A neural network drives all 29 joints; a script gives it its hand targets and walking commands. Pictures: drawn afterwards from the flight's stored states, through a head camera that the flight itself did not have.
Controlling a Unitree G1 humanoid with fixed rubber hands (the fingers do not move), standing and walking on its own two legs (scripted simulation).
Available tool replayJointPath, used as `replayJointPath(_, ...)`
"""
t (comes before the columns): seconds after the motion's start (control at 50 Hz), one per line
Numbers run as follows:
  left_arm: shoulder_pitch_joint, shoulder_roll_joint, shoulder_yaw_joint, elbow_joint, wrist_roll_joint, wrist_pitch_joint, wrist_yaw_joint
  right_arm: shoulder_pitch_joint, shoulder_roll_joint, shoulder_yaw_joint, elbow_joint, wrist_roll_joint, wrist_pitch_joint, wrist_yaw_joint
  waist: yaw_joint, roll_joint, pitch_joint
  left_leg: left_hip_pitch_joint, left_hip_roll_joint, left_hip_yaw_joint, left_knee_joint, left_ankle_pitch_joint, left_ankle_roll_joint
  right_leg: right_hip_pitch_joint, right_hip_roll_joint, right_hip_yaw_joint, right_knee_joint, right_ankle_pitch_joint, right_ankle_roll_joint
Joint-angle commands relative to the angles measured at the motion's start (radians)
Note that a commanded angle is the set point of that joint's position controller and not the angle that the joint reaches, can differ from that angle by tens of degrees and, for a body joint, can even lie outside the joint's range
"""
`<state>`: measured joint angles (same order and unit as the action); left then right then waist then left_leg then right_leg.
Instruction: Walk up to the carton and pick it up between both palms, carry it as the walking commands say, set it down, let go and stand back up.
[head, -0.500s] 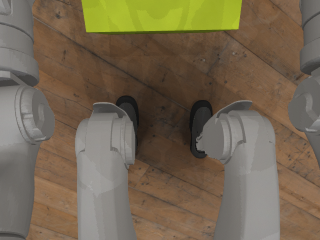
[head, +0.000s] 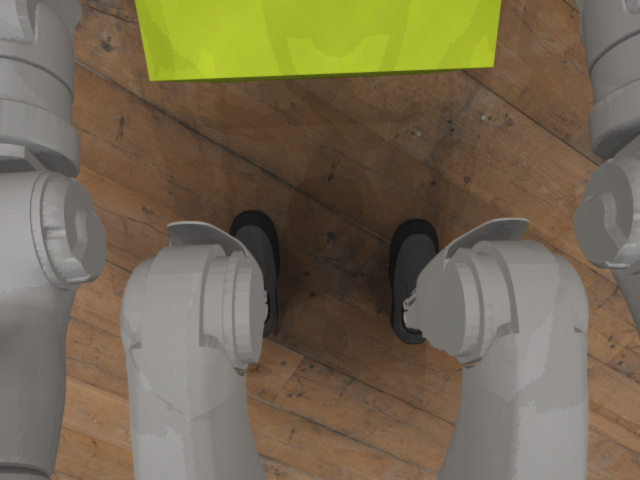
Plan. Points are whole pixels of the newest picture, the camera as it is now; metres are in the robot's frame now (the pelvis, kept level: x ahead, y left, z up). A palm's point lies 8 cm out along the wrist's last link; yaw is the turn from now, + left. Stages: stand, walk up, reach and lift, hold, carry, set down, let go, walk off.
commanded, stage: reach and lift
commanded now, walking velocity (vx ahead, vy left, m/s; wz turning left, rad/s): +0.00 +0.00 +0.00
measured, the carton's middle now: out of the picture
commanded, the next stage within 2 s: none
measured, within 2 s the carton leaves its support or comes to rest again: leaves its support in 1.58 s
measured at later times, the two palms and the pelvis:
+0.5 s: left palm out of the picture +0.54 +0.25 -0.20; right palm out of the picture +0.58 -0.15 -0.17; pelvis +0.00 +0.00 +0.00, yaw +0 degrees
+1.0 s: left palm out of the picture +0.54 +0.24 -0.20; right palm out of the picture +0.58 -0.13 -0.18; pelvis +0.00 +0.00 +0.00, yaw +0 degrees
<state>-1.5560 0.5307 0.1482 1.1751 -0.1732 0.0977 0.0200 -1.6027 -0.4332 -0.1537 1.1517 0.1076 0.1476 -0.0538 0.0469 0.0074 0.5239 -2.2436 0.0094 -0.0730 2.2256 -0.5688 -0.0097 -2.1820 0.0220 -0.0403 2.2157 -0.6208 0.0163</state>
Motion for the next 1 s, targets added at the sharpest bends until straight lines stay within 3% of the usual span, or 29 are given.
replayJointPath(0.0, -0.325, 0.195, 0.030, -0.073, -0.067, -0.037, 0.008, -0.334, -0.138, 0.057, -0.183, 0.125, -0.049, -0.021, 0.054, -0.039, -1.199, 0.489, 0.022, 0.084, -0.092, 0.368, -0.003, 0.563, -0.003, 0.060, -0.092, 0.373, 0.014)
replayJointPath(0.04, -0.346, 0.178, 0.005, -0.102, -0.093, -0.033, 0.003, -0.335, -0.149, 0.052, -0.188, 0.123, -0.049, -0.023, 0.027, -0.032, -1.215, 0.506, 0.020, 0.077, -0.094, 0.390, -0.004, 0.583, 0.000, 0.059, -0.093, 0.396, 0.010)
replayJointPath(0.12, -0.365, 0.141, -0.041, -0.103, -0.113, -0.027, 0.000, -0.337, -0.133, 0.068, -0.183, 0.130, -0.044, -0.018, 0.017, 0.003, -1.226, 0.545, 0.018, 0.075, -0.106, 0.384, -0.011, 0.545, 0.003, 0.042, -0.099, 0.364, 0.004)
replayJointPath(0.22, -0.388, 0.124, -0.041, -0.119, -0.094, -0.027, -0.001, -0.370, -0.105, 0.082, -0.207, 0.136, -0.042, -0.016, 0.035, 0.004, -1.215, 0.558, 0.010, 0.077, -0.113, 0.377, -0.008, 0.549, 0.009, 0.044, -0.106, 0.355, 0.009)
replayJointPath(0.26, -0.415, 0.137, -0.033, -0.146, -0.088, -0.031, 0.008, -0.378, -0.090, 0.083, -0.189, 0.136, -0.042, -0.019, 0.042, -0.020, -1.242, 0.537, 0.009, 0.084, -0.107, 0.385, -0.010, 0.598, 0.011, 0.045, -0.098, 0.385, 0.010)
replayJointPath(0.3, -0.397, 0.128, -0.024, -0.108, -0.076, -0.031, 0.010, -0.377, -0.092, 0.076, -0.182, 0.135, -0.043, -0.020, 0.046, -0.011, -1.213, 0.557, 0.008, 0.081, -0.109, 0.380, -0.003, 0.562, 0.010, 0.045, -0.105, 0.362, 0.012)
replayJointPath(0.32, -0.411, 0.154, -0.002, -0.118, -0.070, -0.034, 0.018, -0.382, -0.090, 0.078, -0.177, 0.131, -0.043, -0.022, 0.046, -0.040, -1.211, 0.548, 0.004, 0.080, -0.113, 0.377, 0.000, 0.556, 0.016, 0.041, -0.104, 0.359, 0.017)
replayJointPath(0.34, -0.409, 0.133, 0.000, -0.114, -0.054, -0.038, 0.019, -0.381, -0.066, 0.085, -0.174, 0.146, -0.042, -0.019, 0.068, -0.029, -1.205, 0.566, 0.004, 0.083, -0.115, 0.380, 0.004, 0.530, 0.017, 0.042, -0.112, 0.348, 0.019)
replayJointPath(0.42, -0.427, 0.111, -0.015, -0.141, -0.047, -0.044, 0.024, -0.395, -0.011, 0.105, -0.150, 0.158, -0.041, -0.013, 0.082, -0.034, -1.213, 0.576, 0.002, 0.079, -0.118, 0.399, 0.007, 0.524, 0.023, 0.045, -0.111, 0.362, 0.021)
replayJointPath(0.44, -0.430, 0.089, -0.023, -0.129, -0.050, -0.042, 0.021, -0.394, -0.024, 0.102, -0.145, 0.156, -0.043, -0.013, 0.066, -0.033, -1.211, 0.558, 0.003, 0.089, -0.112, 0.386, 0.002, 0.544, 0.022, 0.049, -0.118, 0.363, 0.017)
replayJointPath(0.48, -0.446, 0.077, -0.030, -0.153, -0.058, -0.047, 0.021, -0.415, 0.003, 0.120, -0.173, 0.168, -0.048, -0.013, 0.073, -0.044, -1.224, 0.581, 0.000, 0.085, -0.116, 0.390, 0.009, 0.556, 0.026, 0.048, -0.117, 0.363, 0.022)
replayJointPath(0.5, -0.449, 0.061, -0.049, -0.158, -0.057, -0.048, 0.022, -0.400, 0.002, 0.101, -0.149, 0.166, -0.049, -0.013, 0.054, -0.006, -1.217, 0.591, 0.001, 0.085, -0.117, 0.395, 0.004, 0.533, 0.029, 0.047, -0.113, 0.371, 0.016)
replayJointPath(0.52, -0.444, 0.049, -0.046, -0.133, -0.050, -0.045, 0.021, -0.407, 0.021, 0.117, -0.138, 0.172, -0.046, -0.010, 0.069, -0.015, -1.193, 0.597, 0.001, 0.082, -0.119, 0.390, 0.009, 0.513, 0.033, 0.046, -0.117, 0.353, 0.019)
replayJointPath(0.54, -0.437, 0.021, -0.052, -0.118, -0.059, -0.042, 0.014, -0.388, 0.010, 0.102, -0.124, 0.160, -0.049, -0.010, 0.039, -0.018, -1.193, 0.594, -0.003, 0.078, -0.117, 0.392, 0.005, 0.516, 0.031, 0.041, -0.118, 0.358, 0.015)
replayJointPath(0.58, -0.451, 0.033, -0.045, -0.128, -0.047, -0.045, 0.017, -0.395, 0.011, 0.093, -0.133, 0.139, -0.049, -0.014, 0.032, -0.018, -1.186, 0.586, -0.008, 0.085, -0.116, 0.373, 0.004, 0.521, 0.034, 0.040, -0.121, 0.344, 0.016)
replayJointPath(0.6, -0.446, 0.017, -0.045, -0.134, -0.040, -0.047, 0.017, -0.404, 0.004, 0.095, -0.145, 0.142, -0.054, -0.017, 0.045, -0.003, -1.200, 0.588, -0.008, 0.086, -0.114, 0.377, 0.000, 0.539, 0.035, 0.047, -0.120, 0.354, 0.013)
replayJointPath(0.62, -0.467, 0.016, -0.050, -0.153, -0.050, -0.049, 0.018, -0.421, 0.012, 0.100, -0.155, 0.136, -0.055, -0.018, 0.033, -0.030, -1.219, 0.594, -0.012, 0.081, -0.117, 0.389, 0.003, 0.550, 0.038, 0.040, -0.119, 0.368, 0.016)
replayJointPath(0.64, -0.465, 0.019, -0.042, -0.141, -0.042, -0.052, 0.020, -0.408, 0.026, 0.103, -0.135, 0.141, -0.055, -0.020, 0.047, -0.008, -1.218, 0.600, -0.010, 0.087, -0.109, 0.400, 0.004, 0.550, 0.038, 0.049, -0.115, 0.373, 0.012)
replayJointPath(0.66, -0.450, -0.014, -0.055, -0.129, -0.044, -0.049, 0.017, -0.411, 0.022, 0.097, -0.152, 0.139, -0.058, -0.018, 0.034, -0.003, -1.202, 0.612, -0.016, 0.084, -0.118, 0.402, 0.004, 0.524, 0.046, 0.037, -0.116, 0.366, 0.015)
replayJointPath(0.74, -0.504, -0.111, -0.114, -0.162, -0.073, -0.045, -0.005, -0.434, 0.113, 0.120, -0.153, 0.138, -0.055, 0.001, 0.007, -0.009, -1.188, 0.620, -0.020, 0.071, -0.131, 0.387, 0.005, 0.508, 0.047, 0.031, -0.124, 0.349, 0.009)
replayJointPath(0.78, -0.512, -0.191, -0.124, -0.152, -0.071, -0.041, -0.027, -0.461, 0.200, 0.159, -0.164, 0.150, -0.054, 0.022, 0.035, -0.021, -1.177, 0.582, -0.019, 0.087, -0.121, 0.381, 0.007, 0.549, 0.048, 0.044, -0.128, 0.362, 0.004)
replayJointPath(0.8, -0.521, -0.219, -0.129, -0.153, -0.068, -0.036, -0.040, -0.452, 0.249, 0.164, -0.143, 0.145, -0.046, 0.034, 0.029, -0.038, -1.163, 0.565, -0.022, 0.084, -0.127, 0.364, 0.011, 0.546, 0.051, 0.040, -0.126, 0.357, 0.010)
replayJointPath(0.82, -0.551, -0.276, -0.148, -0.167, -0.081, -0.033, -0.051, -0.473, 0.310, 0.165, -0.159, 0.148, -0.044, 0.049, 0.035, -0.009, -1.170, 0.590, -0.025, 0.086, -0.126, 0.372, 0.011, 0.531, 0.055, 0.038, -0.125, 0.350, 0.002)
replayJointPath(0.84, -0.560, -0.323, -0.164, -0.161, -0.085, -0.026, -0.067, -0.476, 0.365, 0.175, -0.150, 0.139, -0.038, 0.063, 0.023, -0.039, -1.166, 0.576, -0.027, 0.081, -0.129, 0.360, 0.011, 0.546, 0.057, 0.028, -0.118, 0.346, 0.002)
replayJointPath(0.86, -0.581, -0.366, -0.182, -0.190, -0.094, -0.024, -0.080, -0.488, 0.396, 0.178, -0.162, 0.145, -0.037, 0.074, 0.032, -0.014, -1.147, 0.568, -0.024, 0.089, -0.119, 0.361, 0.008, 0.538, 0.060, 0.042, -0.121, 0.350, -0.006)
replayJointPath(0.9, -0.578, -0.496, -0.209, -0.190, -0.099, -0.010, -0.119, -0.482, 0.497, 0.187, -0.155, 0.136, -0.030, 0.107, 0.003, -0.023, -1.121, 0.549, -0.029, 0.088, -0.120, 0.350, 0.008, 0.526, 0.063, 0.034, -0.117, 0.349, -0.010)
replayJointPath(0.92, -0.587, -0.537, -0.214, -0.202, -0.096, -0.004, -0.134, -0.506, 0.554, 0.198, -0.183, 0.138, -0.030, 0.124, 0.004, -0.033, -1.130, 0.547, -0.030, 0.090, -0.118, 0.349, 0.008, 0.521, 0.064, 0.029, -0.114, 0.354, -0.009)
replayJointPath(0.94, -0.589, -0.591, -0.233, -0.203, -0.104, -0.002, -0.151, -0.498, 0.622, 0.209, -0.175, 0.148, -0.026, 0.143, 0.018, -0.006, -1.121, 0.551, -0.032, 0.093, -0.113, 0.358, 0.010, 0.508, 0.066, 0.032, -0.107, 0.356, -0.016)
replayJointPath(0.98, -0.590, -0.661, -0.228, -0.210, -0.104, 0.013, -0.178, -0.498, 0.671, 0.207, -0.182, 0.142, -0.017, 0.161, 0.010, -0.030, -1.116, 0.517, -0.033, 0.102, -0.108, 0.336, 0.011, 0.518, 0.065, 0.033, -0.110, 0.348, -0.020)
